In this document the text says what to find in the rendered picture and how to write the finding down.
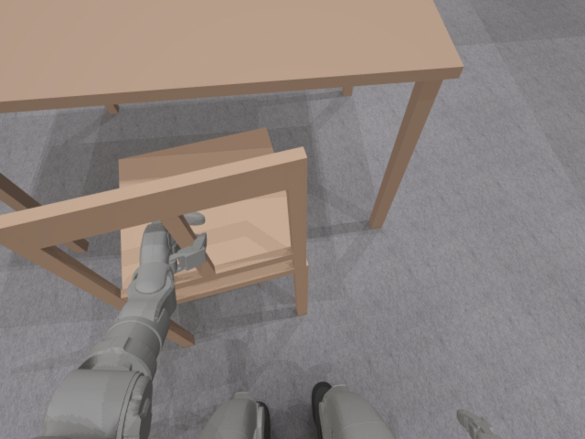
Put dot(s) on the right robot hand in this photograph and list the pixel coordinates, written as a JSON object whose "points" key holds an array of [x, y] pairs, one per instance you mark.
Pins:
{"points": [[477, 427]]}

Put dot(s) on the left robot hand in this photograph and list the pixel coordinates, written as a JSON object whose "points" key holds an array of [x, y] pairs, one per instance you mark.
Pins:
{"points": [[158, 245]]}

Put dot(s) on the chair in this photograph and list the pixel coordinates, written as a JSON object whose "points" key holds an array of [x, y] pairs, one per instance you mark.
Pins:
{"points": [[255, 207]]}

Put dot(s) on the table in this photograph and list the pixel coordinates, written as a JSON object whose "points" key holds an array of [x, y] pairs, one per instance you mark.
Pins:
{"points": [[57, 54]]}

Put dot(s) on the robot left forearm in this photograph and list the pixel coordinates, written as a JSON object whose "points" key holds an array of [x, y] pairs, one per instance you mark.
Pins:
{"points": [[138, 333]]}

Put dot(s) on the robot left upper arm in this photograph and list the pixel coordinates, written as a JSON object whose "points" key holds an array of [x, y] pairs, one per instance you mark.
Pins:
{"points": [[101, 404]]}

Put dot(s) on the robot left shin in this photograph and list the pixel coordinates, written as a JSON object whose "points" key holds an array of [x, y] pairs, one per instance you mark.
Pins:
{"points": [[243, 395]]}

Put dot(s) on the right robot foot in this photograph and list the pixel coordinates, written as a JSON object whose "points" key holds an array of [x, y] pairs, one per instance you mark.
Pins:
{"points": [[320, 389]]}

